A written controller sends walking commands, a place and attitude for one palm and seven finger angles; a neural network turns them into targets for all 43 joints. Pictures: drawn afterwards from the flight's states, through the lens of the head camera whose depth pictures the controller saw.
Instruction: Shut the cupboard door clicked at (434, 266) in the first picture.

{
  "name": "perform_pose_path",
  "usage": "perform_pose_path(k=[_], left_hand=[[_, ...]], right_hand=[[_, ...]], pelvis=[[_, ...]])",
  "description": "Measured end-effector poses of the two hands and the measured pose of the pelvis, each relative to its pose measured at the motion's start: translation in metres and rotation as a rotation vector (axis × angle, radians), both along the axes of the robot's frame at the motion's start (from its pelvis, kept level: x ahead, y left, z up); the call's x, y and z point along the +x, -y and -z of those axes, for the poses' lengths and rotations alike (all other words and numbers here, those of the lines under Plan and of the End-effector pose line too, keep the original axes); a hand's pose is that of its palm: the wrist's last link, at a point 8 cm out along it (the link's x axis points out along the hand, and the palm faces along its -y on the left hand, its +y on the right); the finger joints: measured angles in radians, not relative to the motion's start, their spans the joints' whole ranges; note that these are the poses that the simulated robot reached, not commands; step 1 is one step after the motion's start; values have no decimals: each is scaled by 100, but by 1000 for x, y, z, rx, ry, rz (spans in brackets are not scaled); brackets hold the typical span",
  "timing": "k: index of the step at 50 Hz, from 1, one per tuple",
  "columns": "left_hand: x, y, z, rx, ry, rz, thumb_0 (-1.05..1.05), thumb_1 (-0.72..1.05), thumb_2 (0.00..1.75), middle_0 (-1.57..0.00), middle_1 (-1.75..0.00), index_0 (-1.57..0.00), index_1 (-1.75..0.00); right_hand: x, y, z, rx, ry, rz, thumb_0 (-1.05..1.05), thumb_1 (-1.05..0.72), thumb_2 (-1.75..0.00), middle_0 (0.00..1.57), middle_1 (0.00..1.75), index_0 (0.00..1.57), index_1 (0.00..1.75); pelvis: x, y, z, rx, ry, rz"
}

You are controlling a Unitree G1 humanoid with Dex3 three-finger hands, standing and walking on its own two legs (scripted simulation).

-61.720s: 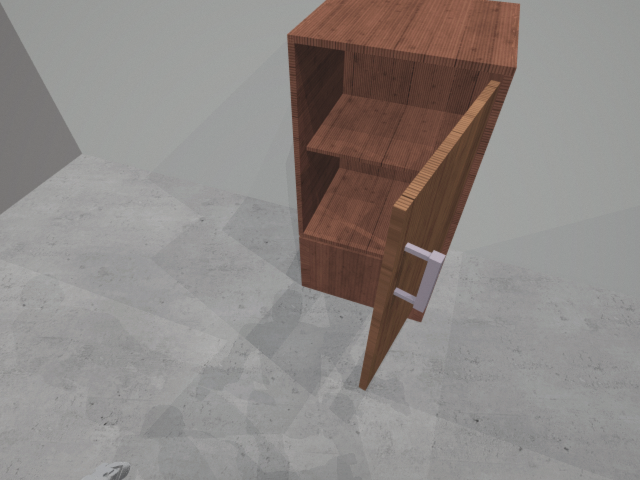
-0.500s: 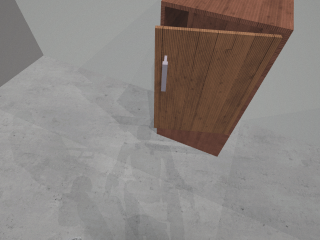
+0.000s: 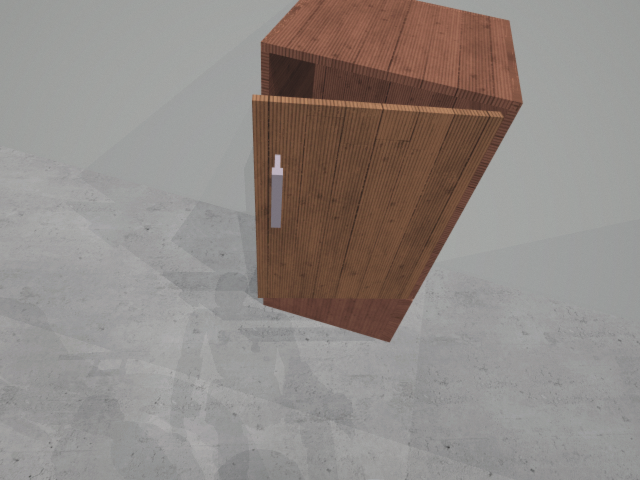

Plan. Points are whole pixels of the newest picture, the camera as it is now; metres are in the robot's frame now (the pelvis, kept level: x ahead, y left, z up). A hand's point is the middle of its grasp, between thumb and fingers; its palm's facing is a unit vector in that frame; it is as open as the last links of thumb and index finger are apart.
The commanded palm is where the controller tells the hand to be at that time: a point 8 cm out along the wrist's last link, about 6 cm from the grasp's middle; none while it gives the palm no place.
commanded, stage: take the last steps up to it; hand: left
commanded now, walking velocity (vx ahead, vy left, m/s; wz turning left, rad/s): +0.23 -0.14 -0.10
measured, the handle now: (276, 192) +0.60 +0.10 -0.03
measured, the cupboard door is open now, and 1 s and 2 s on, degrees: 18 18 18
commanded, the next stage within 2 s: come to a stop and stand still in 0.22 s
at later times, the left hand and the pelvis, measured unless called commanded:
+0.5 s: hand (267, 411) +0.25 +0.08 -0.17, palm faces -0.05 -0.98 -0.20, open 7.3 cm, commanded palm none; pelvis +0.15 -0.09 +0.00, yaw -2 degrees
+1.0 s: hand (214, 474) +0.16 +0.14 -0.18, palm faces +0.04 -0.97 -0.23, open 7.4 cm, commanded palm none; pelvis +0.15 -0.06 +0.00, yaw -1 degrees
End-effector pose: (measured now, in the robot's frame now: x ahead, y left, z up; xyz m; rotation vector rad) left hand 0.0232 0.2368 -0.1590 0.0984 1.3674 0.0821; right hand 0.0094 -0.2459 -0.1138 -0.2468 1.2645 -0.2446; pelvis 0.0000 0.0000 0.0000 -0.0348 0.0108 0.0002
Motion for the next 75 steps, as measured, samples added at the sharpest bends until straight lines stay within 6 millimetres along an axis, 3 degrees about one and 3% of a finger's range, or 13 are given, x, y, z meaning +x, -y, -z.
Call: perform_pose_path(k=[5,10,14,17,19,23,31,35,38,47,56,66,75], left_hand=[[65,5,-14,10,76,38,1,91,90,-20,-30,-19,-30],[131,29,-18,21,116,107,1,91,90,-20,-30,-19,-30],[185,60,-15,33,153,155,1,91,90,-20,-30,-19,-30],[216,82,-8,54,211,153,1,91,90,-20,-30,-19,-30],[222,95,-11,58,215,140,1,91,90,-20,-30,-19,-30],[220,112,-18,62,168,108,0,91,89,-20,-30,-20,-30],[216,100,-22,92,157,28,0,92,89,-21,-30,-20,-30],[203,83,-15,94,136,-4,0,92,89,-21,-30,-20,-30],[192,67,-4,91,115,-33,0,91,89,-21,-30,-20,-30],[148,47,-12,104,12,-53,1,91,89,-20,-30,-19,-30],[113,64,-19,131,-36,15,1,91,89,-20,-30,-19,-30],[116,83,-16,98,60,39,1,91,89,-20,-30,-20,-30],[124,86,-14,78,100,52,1,91,89,-20,-30,-20,-30]], right_hand=[[-19,-5,-5,34,-121,66,0,-91,-90,20,30,21,30],[-31,0,0,83,-224,147,0,-90,-90,20,30,21,30],[-28,14,14,124,-295,206,0,-90,-90,21,30,21,30],[-13,34,33,153,-340,216,0,-90,-90,21,30,21,30],[10,47,38,150,-335,205,0,-90,-90,21,30,21,30],[78,69,37,128,-224,151,0,-91,-90,20,30,20,30],[205,78,27,109,5,15,0,-91,-90,20,30,20,30],[244,71,17,87,95,-37,0,-91,-90,20,30,20,30],[257,62,14,62,139,-75,0,-91,-90,20,30,20,30],[236,40,9,71,91,-100,0,-91,-90,20,30,20,30],[182,45,30,142,39,-18,0,-91,-90,20,30,21,30],[125,63,32,121,-19,12,0,-91,-90,20,30,20,30],[102,62,27,116,-50,23,0,-91,-90,20,30,20,30]], pelvis=[[28,8,-10,-6,-6,24],[59,27,-8,4,-6,44],[90,51,2,22,-4,52],[114,72,17,35,2,47],[124,79,16,23,9,42],[140,87,6,25,6,32],[153,88,1,27,8,18],[154,79,4,23,12,10],[155,68,10,12,15,-1],[149,58,-1,21,19,12],[135,64,2,29,23,24],[120,72,5,32,48,11],[113,75,4,30,46,10]])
